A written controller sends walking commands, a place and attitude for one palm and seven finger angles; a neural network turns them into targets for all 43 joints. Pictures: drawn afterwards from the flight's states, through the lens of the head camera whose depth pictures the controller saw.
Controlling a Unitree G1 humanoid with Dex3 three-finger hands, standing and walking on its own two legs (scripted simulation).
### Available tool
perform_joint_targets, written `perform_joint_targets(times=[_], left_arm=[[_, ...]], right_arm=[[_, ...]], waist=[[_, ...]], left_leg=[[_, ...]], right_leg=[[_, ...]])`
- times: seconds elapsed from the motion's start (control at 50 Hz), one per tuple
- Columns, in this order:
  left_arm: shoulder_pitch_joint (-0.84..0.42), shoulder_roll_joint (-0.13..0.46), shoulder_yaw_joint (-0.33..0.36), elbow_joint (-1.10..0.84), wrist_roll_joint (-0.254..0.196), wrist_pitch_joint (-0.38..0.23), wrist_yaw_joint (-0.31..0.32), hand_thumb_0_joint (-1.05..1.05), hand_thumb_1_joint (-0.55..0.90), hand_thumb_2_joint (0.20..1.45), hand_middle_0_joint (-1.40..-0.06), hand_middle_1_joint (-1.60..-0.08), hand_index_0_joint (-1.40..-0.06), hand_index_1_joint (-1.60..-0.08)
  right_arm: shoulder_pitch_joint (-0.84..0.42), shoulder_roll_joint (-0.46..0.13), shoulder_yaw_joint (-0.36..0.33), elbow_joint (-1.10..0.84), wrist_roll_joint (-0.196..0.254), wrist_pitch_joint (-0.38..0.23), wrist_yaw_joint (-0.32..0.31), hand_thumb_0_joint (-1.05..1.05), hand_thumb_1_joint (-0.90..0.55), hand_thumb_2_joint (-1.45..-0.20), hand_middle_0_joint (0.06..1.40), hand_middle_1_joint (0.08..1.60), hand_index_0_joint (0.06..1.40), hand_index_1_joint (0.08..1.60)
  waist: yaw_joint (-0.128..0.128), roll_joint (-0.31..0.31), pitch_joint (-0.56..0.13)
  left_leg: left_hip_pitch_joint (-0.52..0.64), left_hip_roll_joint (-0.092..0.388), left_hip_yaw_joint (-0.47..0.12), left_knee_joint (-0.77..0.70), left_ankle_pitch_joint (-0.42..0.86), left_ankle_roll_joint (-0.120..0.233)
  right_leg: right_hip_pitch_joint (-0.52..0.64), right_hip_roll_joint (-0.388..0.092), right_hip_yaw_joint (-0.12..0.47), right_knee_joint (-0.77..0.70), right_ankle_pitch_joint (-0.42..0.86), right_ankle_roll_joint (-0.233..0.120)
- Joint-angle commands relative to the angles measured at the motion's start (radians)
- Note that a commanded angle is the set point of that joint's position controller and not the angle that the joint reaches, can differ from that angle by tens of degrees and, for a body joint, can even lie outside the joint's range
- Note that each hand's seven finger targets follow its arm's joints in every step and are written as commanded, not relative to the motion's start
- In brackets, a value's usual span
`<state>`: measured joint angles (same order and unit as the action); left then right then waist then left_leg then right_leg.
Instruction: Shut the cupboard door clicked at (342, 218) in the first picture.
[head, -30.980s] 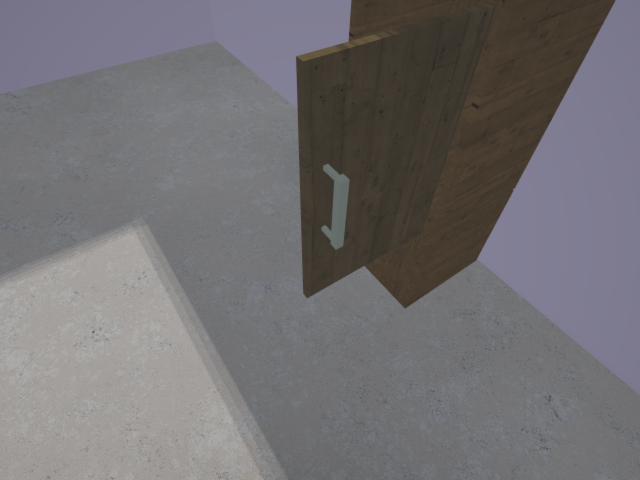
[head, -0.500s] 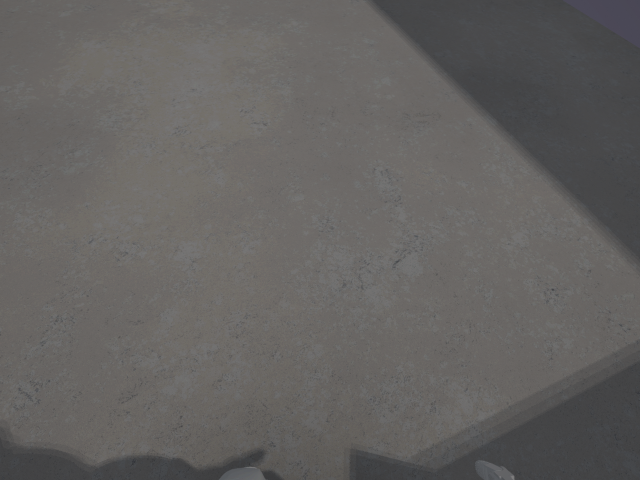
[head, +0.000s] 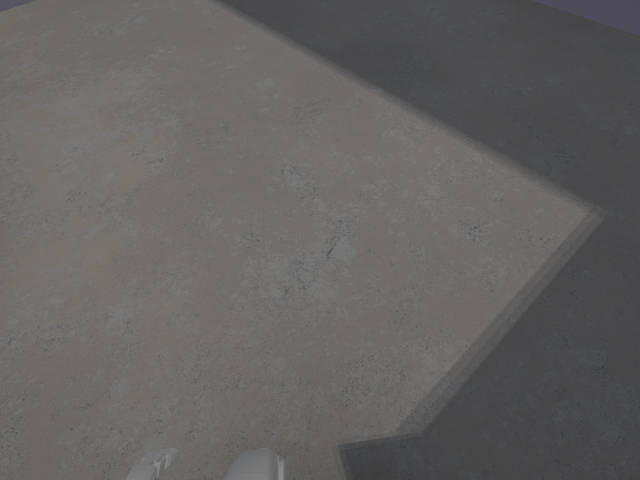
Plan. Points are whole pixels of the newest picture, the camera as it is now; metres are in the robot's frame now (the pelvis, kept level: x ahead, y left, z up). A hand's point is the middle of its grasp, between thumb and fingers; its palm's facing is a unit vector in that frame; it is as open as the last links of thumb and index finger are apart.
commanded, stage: turn to face it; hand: left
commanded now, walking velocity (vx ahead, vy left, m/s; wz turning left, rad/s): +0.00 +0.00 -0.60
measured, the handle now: out of the picture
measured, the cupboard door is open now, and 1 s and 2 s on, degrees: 63 63 63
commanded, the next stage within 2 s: take the last steps up to it in 2.00 s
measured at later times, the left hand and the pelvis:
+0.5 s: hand (187, 449) +0.18 +0.21 -0.16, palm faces -0.26 -0.94 -0.21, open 7.4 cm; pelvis +0.02 +0.03 +0.01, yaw -17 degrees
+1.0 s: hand (247, 425) +0.21 +0.13 -0.17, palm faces -0.53 -0.83 -0.20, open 7.4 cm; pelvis +0.04 +0.01 +0.00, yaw -34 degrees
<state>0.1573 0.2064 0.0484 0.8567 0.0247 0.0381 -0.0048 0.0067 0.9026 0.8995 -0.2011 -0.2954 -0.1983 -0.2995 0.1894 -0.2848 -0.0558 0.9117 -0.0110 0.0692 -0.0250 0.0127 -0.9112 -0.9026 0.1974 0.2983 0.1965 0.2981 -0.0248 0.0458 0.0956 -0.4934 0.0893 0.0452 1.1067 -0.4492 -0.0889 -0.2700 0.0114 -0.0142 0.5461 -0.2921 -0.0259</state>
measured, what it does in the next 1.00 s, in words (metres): steps on the spot, turning right: left foot, then right foot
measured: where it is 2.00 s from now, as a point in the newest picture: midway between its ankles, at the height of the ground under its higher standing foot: outside the picture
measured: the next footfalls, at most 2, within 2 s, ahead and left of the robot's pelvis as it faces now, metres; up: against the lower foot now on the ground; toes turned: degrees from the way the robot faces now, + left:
left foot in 0.24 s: +0.08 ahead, +0.14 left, +0.00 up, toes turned -5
right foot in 0.64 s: -0.01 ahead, -0.12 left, +0.00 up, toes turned -28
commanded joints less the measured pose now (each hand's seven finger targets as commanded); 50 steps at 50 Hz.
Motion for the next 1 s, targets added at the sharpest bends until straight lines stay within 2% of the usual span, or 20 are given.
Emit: perform_joint_targets(times=[0.0,0.1,0.16,0.18,0.2,0.22,0.24,0.32,0.46,0.56,0.58,0.6,0.62,0.64,0.66,0.74,0.88,0.94,0.96,0.98], left_arm=[[0.019,0.211,0.061,-0.061,-0.001,-0.019,0.013,0.0,0.9,0.9,-0.2,-0.3,-0.2,-0.3],[0.023,0.228,0.071,-0.053,0.007,-0.012,0.008,0.0,0.9,0.9,-0.2,-0.3,-0.2,-0.3],[-0.02,0.222,0.073,-0.059,-0.003,-0.002,0.006,0.0,0.9,0.9,-0.2,-0.3,-0.2,-0.3],[-0.019,0.19,0.065,-0.062,-0.011,0.002,0.004,0.0,0.9,0.9,-0.2,-0.3,-0.2,-0.3],[0.022,0.128,0.054,-0.071,-0.019,0.006,-0.003,0.0,0.9,0.9,-0.2,-0.3,-0.2,-0.3],[0.019,0.118,0.048,-0.092,-0.016,0.003,-0.01,0.0,0.9,0.9,-0.2,-0.3,-0.2,-0.3],[-0.004,0.14,0.052,-0.081,-0.004,0.009,-0.009,0.0,0.9,0.9,-0.2,-0.3,-0.2,-0.3],[-0.016,0.118,0.058,-0.052,-0.006,0.018,-0.035,0.0,0.9,0.9,-0.2,-0.3,-0.2,-0.3],[-0.079,0.087,0.045,-0.073,-0.006,0.025,-0.042,0.0,0.9,0.9,-0.2,-0.3,-0.2,-0.3],[-0.02,0.105,0.046,-0.062,-0.004,0.008,-0.038,0.0,0.9,0.9,-0.2,-0.3,-0.2,-0.3],[0.048,0.139,0.053,-0.041,-0.002,0.001,-0.033,0.0,0.9,0.9,-0.2,-0.3,-0.2,-0.3],[0.114,0.238,0.069,-0.025,0.007,-0.014,-0.021,0.0,0.9,0.9,-0.2,-0.3,-0.2,-0.3],[0.159,0.31,0.08,-0.005,-0.001,-0.02,-0.006,0.0,0.9,0.9,-0.2,-0.3,-0.2,-0.3],[0.175,0.31,0.077,-0.008,-0.01,-0.015,0.003,0.0,0.9,0.9,-0.2,-0.3,-0.2,-0.3],[0.121,0.293,0.082,-0.014,-0.006,-0.021,0.015,0.0,0.9,0.9,-0.2,-0.3,-0.2,-0.3],[0.0,0.205,0.054,-0.053,-0.007,-0.021,0.015,0.0,0.9,0.9,-0.2,-0.3,-0.2,-0.3],[0.016,0.234,0.068,-0.042,0.004,-0.015,0.009,0.0,0.9,0.9,-0.2,-0.3,-0.2,-0.3],[-0.027,0.229,0.072,-0.045,-0.004,-0.006,0.008,0.0,0.9,0.9,-0.2,-0.3,-0.2,-0.3],[-0.028,0.198,0.065,-0.053,-0.012,-0.001,0.006,0.0,0.9,0.9,-0.2,-0.3,-0.2,-0.3],[0.019,0.136,0.053,-0.064,-0.021,0.005,-0.001,0.0,0.9,0.9,-0.2,-0.3,-0.2,-0.3]], right_arm=[[-0.011,-0.049,-0.013,-0.099,-0.004,-0.035,0.005,0.0,-0.9,-0.9,0.2,0.3,0.2,0.3],[-0.023,-0.041,-0.011,-0.123,0.003,-0.045,0.003,0.0,-0.9,-0.9,0.2,0.3,0.2,0.3],[0.075,-0.041,-0.008,-0.094,0.006,-0.059,-0.007,0.0,-0.9,-0.9,0.2,0.3,0.2,0.3],[0.105,-0.073,-0.012,-0.082,0.003,-0.071,-0.01,0.0,-0.9,-0.9,0.2,0.3,0.2,0.3],[0.115,-0.154,-0.026,-0.086,-0.008,-0.078,-0.012,0.0,-0.9,-0.9,0.2,0.3,0.2,0.3],[0.142,-0.212,-0.033,-0.104,-0.017,-0.074,-0.016,0.0,-0.9,-0.9,0.2,0.3,0.2,0.3],[0.129,-0.196,-0.029,-0.093,-0.024,-0.076,-0.022,0.0,-0.9,-0.9,0.2,0.3,0.2,0.3],[0.035,-0.122,-0.009,-0.115,-0.023,-0.077,-0.024,0.0,-0.9,-0.9,0.2,0.3,0.2,0.3],[0.088,-0.14,-0.03,-0.068,-0.021,-0.066,-0.01,0.0,-0.9,-0.9,0.2,0.3,0.2,0.3],[0.057,-0.163,-0.046,-0.063,-0.017,-0.059,0.001,0.0,-0.9,-0.9,0.2,0.3,0.2,0.3],[0.042,-0.157,-0.047,-0.07,-0.011,-0.058,0.005,0.0,-0.9,-0.9,0.2,0.3,0.2,0.3],[0.051,-0.095,-0.037,-0.091,-0.001,-0.055,0.013,0.0,-0.9,-0.9,0.2,0.3,0.2,0.3],[-0.019,-0.043,-0.018,-0.141,-0.003,-0.048,0.011,0.0,-0.9,-0.9,0.2,0.3,0.2,0.3],[-0.06,-0.054,-0.013,-0.149,-0.004,-0.037,0.0,0.0,-0.9,-0.9,0.2,0.3,0.2,0.3],[-0.038,-0.052,-0.014,-0.137,-0.002,-0.039,-0.009,0.0,-0.9,-0.9,0.2,0.3,0.2,0.3],[-0.001,-0.061,-0.015,-0.085,-0.007,-0.033,0.005,0.0,-0.9,-0.9,0.2,0.3,0.2,0.3],[-0.033,-0.045,-0.01,-0.119,0.002,-0.045,0.003,0.0,-0.9,-0.9,0.2,0.3,0.2,0.3],[0.073,-0.045,-0.009,-0.092,0.006,-0.059,-0.006,0.0,-0.9,-0.9,0.2,0.3,0.2,0.3],[0.108,-0.076,-0.012,-0.08,0.003,-0.069,-0.009,0.0,-0.9,-0.9,0.2,0.3,0.2,0.3],[0.12,-0.168,-0.026,-0.083,-0.012,-0.078,-0.012,0.0,-0.9,-0.9,0.2,0.3,0.2,0.3]], waist=[[0.03,-0.177,-0.144],[0.034,-0.2,-0.133],[-0.011,-0.193,-0.16],[-0.02,-0.126,-0.177],[-0.012,0.132,-0.2],[-0.02,0.254,-0.188],[-0.028,0.24,-0.187],[0.018,0.103,-0.12],[-0.016,0.141,-0.117],[0.02,0.154,-0.145],[0.056,0.082,-0.167],[0.087,-0.175,-0.202],[0.113,-0.346,-0.162],[0.118,-0.254,-0.143],[0.082,-0.376,-0.168],[0.021,-0.204,-0.159],[0.035,-0.2,-0.13],[-0.015,-0.185,-0.164],[-0.025,-0.118,-0.18],[-0.015,0.132,-0.202]], left_leg=[[-0.047,-0.005,-0.028,-0.067,0.053,-0.008],[0.049,-0.038,-0.025,-0.295,0.024,0.006],[0.236,-0.066,-0.01,-0.566,0.179,0.016],[0.366,-0.019,-0.043,-0.714,0.253,0.031],[0.47,0.19,-0.26,-0.791,0.339,0.102],[0.457,0.384,-0.403,-0.809,0.497,0.223],[0.416,0.396,-0.397,-0.8,0.55,0.256],[0.382,0.254,-0.119,-0.754,0.674,0.219],[0.384,0.271,0.006,-0.739,0.584,0.213],[0.336,0.269,0.071,-0.604,0.535,0.153],[0.264,0.232,0.108,-0.5,0.456,0.108],[0.074,0.133,0.173,-0.29,0.215,0.044],[-0.129,0.005,0.12,-0.073,-0.215,0.008],[-0.164,0.012,-0.013,0.037,-0.184,0.013],[-0.222,0.017,-0.045,0.09,-0.153,0.007],[-0.081,0.024,-0.032,0.025,0.053,-0.012],[0.03,-0.031,-0.016,-0.288,0.027,-0.002],[0.224,-0.062,-0.004,-0.571,0.187,0.009],[0.356,-0.021,-0.027,-0.708,0.277,0.021],[0.475,0.199,-0.254,-0.783,0.393,0.101]], right_leg=[[0.141,-0.234,0.245,-0.174,0.484,-0.158],[0.083,-0.231,0.338,-0.162,0.393,-0.167],[0.009,-0.176,0.336,-0.078,0.366,-0.102],[-0.074,-0.116,0.295,-0.007,0.29,-0.052],[-0.216,0.02,0.183,0.161,-0.001,0.007],[-0.289,0.051,0.047,0.385,-0.347,0.044],[-0.297,0.014,0.083,0.548,-0.343,0.057],[-0.295,-0.037,0.029,0.632,-0.186,0.084],[-0.178,-0.038,-0.058,0.343,-0.158,0.079],[0.015,-0.01,-0.101,0.022,-0.004,0.043],[0.144,-0.026,-0.077,-0.1,0.113,0.025],[0.328,-0.218,0.16,-0.193,0.3,-0.042],[0.317,-0.401,0.386,-0.195,0.651,-0.149],[0.27,-0.396,0.375,-0.184,0.702,-0.183],[0.299,-0.365,0.412,-0.187,0.659,-0.19],[0.167,-0.232,0.207,-0.161,0.56,-0.143],[0.102,-0.232,0.322,-0.159,0.436,-0.17],[0.039,-0.18,0.329,-0.064,0.422,-0.104],[-0.043,-0.12,0.287,0.002,0.334,-0.054],[-0.206,0.02,0.177,0.167,0.018,0.01]])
